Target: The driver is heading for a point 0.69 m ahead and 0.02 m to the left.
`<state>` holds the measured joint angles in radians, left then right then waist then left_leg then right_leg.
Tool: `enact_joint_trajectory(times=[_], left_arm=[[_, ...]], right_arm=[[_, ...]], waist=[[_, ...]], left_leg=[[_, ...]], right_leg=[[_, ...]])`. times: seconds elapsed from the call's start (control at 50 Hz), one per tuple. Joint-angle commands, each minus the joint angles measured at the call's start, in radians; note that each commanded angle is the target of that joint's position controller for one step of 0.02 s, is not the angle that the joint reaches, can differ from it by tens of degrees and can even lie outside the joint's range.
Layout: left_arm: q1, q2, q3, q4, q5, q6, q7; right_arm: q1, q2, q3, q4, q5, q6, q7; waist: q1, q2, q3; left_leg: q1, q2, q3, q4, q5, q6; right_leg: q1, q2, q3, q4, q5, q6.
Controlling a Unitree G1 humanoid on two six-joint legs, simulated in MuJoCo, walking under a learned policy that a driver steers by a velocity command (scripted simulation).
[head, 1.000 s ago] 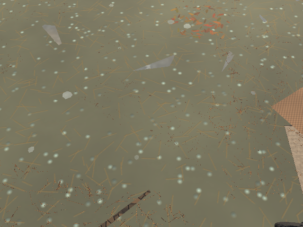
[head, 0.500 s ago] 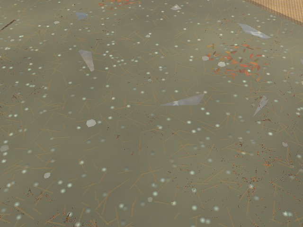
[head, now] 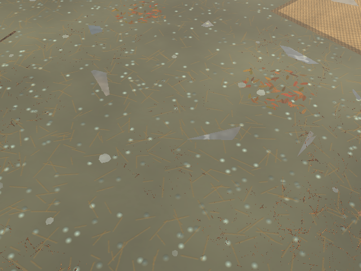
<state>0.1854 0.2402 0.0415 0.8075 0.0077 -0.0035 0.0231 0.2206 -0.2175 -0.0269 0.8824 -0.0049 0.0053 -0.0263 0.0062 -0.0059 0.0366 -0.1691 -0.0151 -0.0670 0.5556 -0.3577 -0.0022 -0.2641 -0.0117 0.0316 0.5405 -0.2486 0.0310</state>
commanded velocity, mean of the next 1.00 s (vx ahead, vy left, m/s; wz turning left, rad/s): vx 0.17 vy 0.00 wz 0.00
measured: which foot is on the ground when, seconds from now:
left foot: down 0.00-0.68, up 0.70-1.00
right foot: down 0.00-1.00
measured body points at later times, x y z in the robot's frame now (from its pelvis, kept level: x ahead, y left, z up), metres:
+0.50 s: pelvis +0.00 +0.00 +0.00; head +0.00 +0.01 +0.45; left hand +0.06 +0.26 -0.14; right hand +0.03 -0.25 -0.14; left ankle -0.04 +0.12 -0.73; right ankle +0.03 -0.14 -0.73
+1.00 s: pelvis +0.15 -0.04 +0.01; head +0.17 -0.05 +0.46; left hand +0.07 +0.20 -0.13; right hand +0.33 -0.28 -0.10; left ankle +0.32 +0.12 -0.68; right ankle +0.04 -0.12 -0.73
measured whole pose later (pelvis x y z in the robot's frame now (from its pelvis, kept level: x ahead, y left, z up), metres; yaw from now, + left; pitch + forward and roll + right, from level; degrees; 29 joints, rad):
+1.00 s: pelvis +0.15 -0.04 +0.01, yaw -1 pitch +1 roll +0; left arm 0.47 0.18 0.01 1.08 0.00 -0.08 0.01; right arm 0.06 -0.26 -0.06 0.90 0.02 -0.08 0.01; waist 0.08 0.03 0.01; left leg -0.64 0.09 0.01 0.71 -0.03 0.01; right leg 0.09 0.04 -0.02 0.16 -0.27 -0.05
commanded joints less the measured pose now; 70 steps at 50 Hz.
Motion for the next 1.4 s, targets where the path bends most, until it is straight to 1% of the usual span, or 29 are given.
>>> enact_joint_trajectory(times=[0.02,0.44,0.48,0.5,0.54,0.58,0.62,0.66,0.68,0.7,0.72,0.74,0.76,0.78,0.82,0.88,0.96,1.06,1.12,1.14,1.16,1.18,1.2,1.22,1.24,1.26,1.3,1.32,1.4], left_arm=[[-0.008,0.100,0.026,-0.030,-0.002,-0.008,0.009],[0.029,0.086,0.025,0.173,-0.006,0.005,0.028],[0.044,0.072,0.022,0.198,-0.011,0.008,0.029],[0.036,0.073,0.023,0.197,-0.016,0.006,0.030],[-0.021,0.057,0.017,0.170,-0.022,-0.020,0.021],[-0.038,0.047,0.013,0.155,-0.035,-0.056,0.002],[-0.001,0.050,0.015,0.162,-0.045,-0.083,-0.017],[0.164,0.057,0.031,0.243,-0.038,-0.092,-0.023],[0.269,0.084,0.043,0.275,-0.031,-0.091,-0.025],[0.393,0.189,0.067,0.290,-0.031,-0.093,-0.024],[0.419,0.199,0.056,0.297,-0.014,-0.105,-0.038],[0.307,0.137,0.034,0.269,-0.015,-0.116,-0.039],[0.239,0.101,0.023,0.241,-0.016,-0.121,-0.041],[0.197,0.101,0.019,0.224,-0.016,-0.122,-0.044],[0.214,0.059,0.001,0.226,-0.011,-0.112,-0.043],[0.288,0.080,-0.002,0.243,-0.006,-0.097,-0.026],[0.295,0.119,0.002,0.232,-0.004,-0.087,-0.007],[0.333,0.127,0.014,0.251,-0.024,-0.083,-0.001],[0.298,0.158,0.029,0.239,-0.019,-0.070,-0.001],[0.282,0.162,0.031,0.233,-0.013,-0.060,-0.002],[0.268,0.149,0.025,0.221,-0.006,-0.054,-0.003],[0.308,0.090,0.005,0.196,0.006,-0.056,-0.008],[0.409,-0.041,-0.031,0.203,-0.008,-0.082,-0.019],[0.307,0.072,-0.004,0.188,-0.039,-0.109,-0.023],[0.210,0.124,0.011,0.153,-0.059,-0.126,-0.024],[0.162,0.126,0.014,0.143,-0.053,-0.133,-0.015],[0.178,0.099,0.025,0.146,-0.033,-0.113,-0.009],[0.193,0.074,0.023,0.146,-0.032,-0.101,-0.008],[0.065,0.080,0.030,0.089,-0.018,-0.078,-0.002]], right_arm=[[0.016,-0.116,-0.026,-0.022,0.001,-0.013,-0.003],[0.057,-0.093,-0.013,0.122,0.003,-0.019,-0.008],[0.089,-0.102,-0.017,0.141,0.010,-0.015,-0.012],[0.091,-0.134,-0.027,0.136,0.016,-0.013,-0.015],[0.129,-0.192,-0.044,0.130,0.027,-0.024,-0.015],[0.112,-0.202,-0.053,0.121,0.031,-0.047,-0.014],[0.066,-0.175,-0.049,0.104,0.039,-0.058,-0.008],[0.013,-0.162,-0.045,0.085,0.043,-0.055,-0.001],[0.000,-0.131,-0.035,0.073,0.035,-0.060,0.001],[-0.004,-0.066,-0.018,0.045,0.025,-0.072,0.000],[-0.008,-0.082,-0.025,0.020,0.042,-0.088,-0.001],[-0.006,-0.113,-0.032,0.022,0.057,-0.099,0.006],[-0.002,-0.114,-0.033,0.032,0.059,-0.108,0.015],[-0.005,-0.114,-0.038,0.039,0.050,-0.114,0.017],[-0.034,-0.128,-0.051,0.037,0.032,-0.113,0.025],[-0.099,-0.081,-0.045,0.013,0.025,-0.100,0.035],[-0.272,-0.053,-0.025,-0.056,0.028,-0.098,0.042],[-0.371,-0.078,-0.019,-0.107,0.036,-0.104,0.065],[-0.285,-0.134,-0.042,-0.100,0.035,-0.112,0.071],[-0.159,-0.169,-0.063,-0.066,0.036,-0.110,0.066],[0.020,-0.211,-0.086,-0.013,0.039,-0.104,0.057],[0.188,-0.281,-0.104,0.023,0.018,-0.099,0.047],[0.222,-0.294,-0.097,0.040,0.011,-0.099,0.058],[0.156,-0.202,-0.072,0.037,0.021,-0.105,0.061],[0.056,-0.165,-0.060,0.020,0.023,-0.111,0.060],[-0.027,-0.147,-0.052,0.004,0.016,-0.118,0.062],[-0.075,-0.097,-0.036,0.007,-0.006,-0.127,0.070],[-0.066,-0.092,-0.034,0.017,-0.003,-0.128,0.072],[0.009,-0.150,-0.042,0.052,0.002,-0.129,0.046]], waist=[[-0.001,0.015,-0.034],[-0.001,0.012,0.005],[-0.008,0.039,0.003],[-0.016,0.076,0.037],[-0.047,0.177,0.114],[-0.040,0.201,0.175],[0.000,0.174,0.166],[0.073,0.114,0.092],[0.109,0.015,0.040],[0.133,-0.260,-0.021],[0.116,-0.308,-0.026],[0.062,-0.167,0.064],[0.042,-0.112,0.094],[0.027,-0.078,0.093],[0.028,-0.080,0.073],[0.043,-0.076,0.058],[0.070,-0.075,0.094],[0.062,-0.076,0.130],[-0.014,-0.106,0.035],[-0.082,-0.120,-0.050],[-0.163,-0.112,-0.155],[-0.176,0.041,-0.302],[-0.108,0.287,-0.440],[-0.125,0.195,-0.313],[-0.096,0.146,-0.160],[-0.059,0.045,-0.103],[0.006,0.053,-0.068],[0.019,0.067,-0.062],[0.011,0.046,0.016]], left_leg=[[-0.086,0.044,-0.041,-0.122,0.227,0.022],[-0.082,0.026,-0.009,-0.175,0.187,0.020],[-0.088,0.020,-0.017,-0.208,-0.095,0.046],[-0.109,0.044,-0.064,-0.237,-0.284,0.079],[-0.109,0.195,-0.276,-0.359,-0.511,0.172],[-0.113,0.311,-0.422,-0.412,-0.450,0.245],[-0.077,0.290,-0.349,-0.365,-0.308,0.215],[-0.200,0.170,-0.179,-0.242,-0.147,0.150],[-0.269,0.099,-0.082,-0.052,-0.005,0.112],[-0.435,-0.023,0.071,0.298,-0.042,0.039],[-0.554,-0.050,0.005,0.521,-0.215,0.035],[-0.625,0.027,-0.043,0.634,-0.153,0.058],[-0.635,0.071,-0.039,0.644,-0.043,0.079],[-0.629,0.099,-0.019,0.606,0.044,0.088],[-0.583,0.129,0.013,0.518,0.144,0.077],[-0.596,0.121,0.063,0.410,0.216,0.034],[-0.520,0.086,0.098,0.140,0.357,0.004],[-0.467,0.068,0.089,-0.007,0.401,0.041],[-0.307,0.017,0.115,-0.025,0.318,0.089],[-0.146,-0.017,0.138,-0.019,0.295,0.113],[0.103,-0.004,0.118,-0.016,0.298,0.146],[0.446,0.217,-0.184,-0.019,0.175,0.231],[0.625,0.412,-0.675,-0.207,-0.055,0.367],[0.525,0.365,-0.670,-0.286,-0.119,0.313],[0.363,0.339,-0.502,-0.305,-0.036,0.270],[0.206,0.306,-0.384,-0.331,0.094,0.249],[0.032,0.242,-0.227,-0.382,0.235,0.230],[-0.004,0.231,-0.196,-0.405,0.249,0.236],[-0.050,0.223,-0.117,-0.470,0.288,0.257]], right_leg=[[0.105,-0.023,0.020,-0.050,0.221,-0.017],[0.113,-0.016,0.012,-0.094,0.177,-0.013],[0.091,0.032,-0.038,-0.054,-0.072,-0.017],[0.029,0.061,-0.069,0.000,-0.217,-0.023],[-0.128,0.065,-0.095,0.166,-0.236,-0.033],[-0.213,-0.010,-0.032,0.271,-0.200,-0.067],[-0.176,-0.036,-0.030,0.141,-0.223,-0.101],[0.164,0.035,-0.095,-0.059,-0.028,-0.091],[0.302,-0.019,0.018,-0.110,-0.027,-0.099],[0.437,-0.234,0.398,-0.288,-0.165,-0.199],[0.424,-0.378,0.723,-0.404,-0.290,-0.311],[0.361,-0.384,0.661,-0.396,-0.328,-0.305],[0.324,-0.328,0.525,-0.397,-0.298,-0.267],[0.311,-0.285,0.422,-0.405,-0.206,-0.232],[0.307,-0.221,0.255,-0.411,0.042,-0.191],[0.318,-0.197,0.152,-0.414,0.263,-0.207],[0.224,-0.175,0.076,-0.459,0.268,-0.206],[0.291,-0.226,0.044,-0.450,0.324,-0.202],[0.379,-0.247,0.019,-0.294,0.704,-0.173],[0.369,-0.226,-0.004,-0.141,0.873,-0.156],[0.261,-0.181,-0.029,0.076,0.864,-0.125],[-0.039,-0.091,-0.060,0.421,0.493,-0.090],[-0.308,0.086,0.035,0.718,-0.303,-0.053],[-0.411,0.032,0.123,0.826,-0.303,-0.078],[-0.454,-0.019,0.087,0.822,-0.208,-0.096],[-0.401,-0.073,0.068,0.768,-0.107,-0.099],[-0.290,-0.130,0.065,0.688,-0.023,-0.096],[-0.267,-0.138,0.060,0.657,-0.018,-0.091],[-0.382,-0.163,0.035,0.481,0.095,-0.048]])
